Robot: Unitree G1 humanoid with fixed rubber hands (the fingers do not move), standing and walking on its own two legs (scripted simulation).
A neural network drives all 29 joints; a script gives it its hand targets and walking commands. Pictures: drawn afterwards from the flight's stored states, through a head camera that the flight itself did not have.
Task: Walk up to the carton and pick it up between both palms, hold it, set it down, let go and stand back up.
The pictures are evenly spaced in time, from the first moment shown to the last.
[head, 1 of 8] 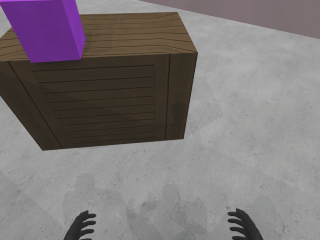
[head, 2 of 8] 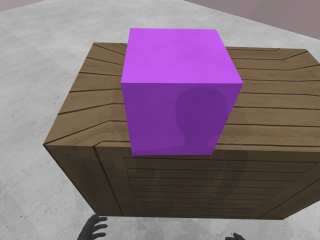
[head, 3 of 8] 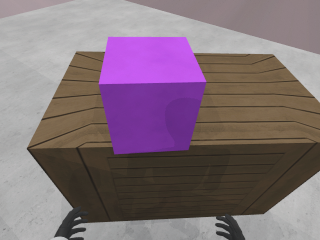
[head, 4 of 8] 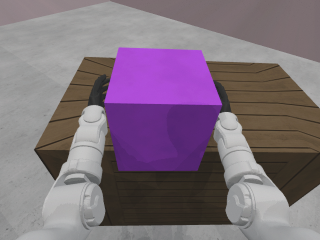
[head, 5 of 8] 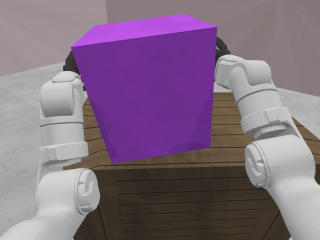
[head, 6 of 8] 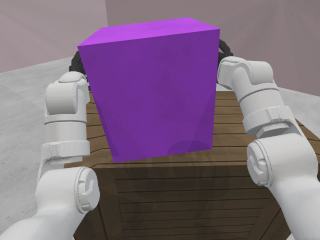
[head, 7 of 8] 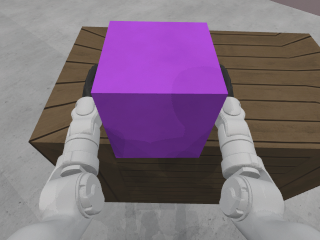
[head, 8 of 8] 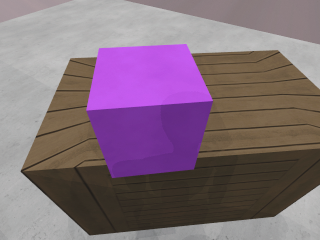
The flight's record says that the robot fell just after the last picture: no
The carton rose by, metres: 0.20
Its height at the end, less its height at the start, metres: +0.00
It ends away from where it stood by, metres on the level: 0.02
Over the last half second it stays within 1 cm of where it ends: yes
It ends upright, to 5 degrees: yes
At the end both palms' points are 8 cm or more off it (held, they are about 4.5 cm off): yes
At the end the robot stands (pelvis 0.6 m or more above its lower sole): yes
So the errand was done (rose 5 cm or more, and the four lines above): yes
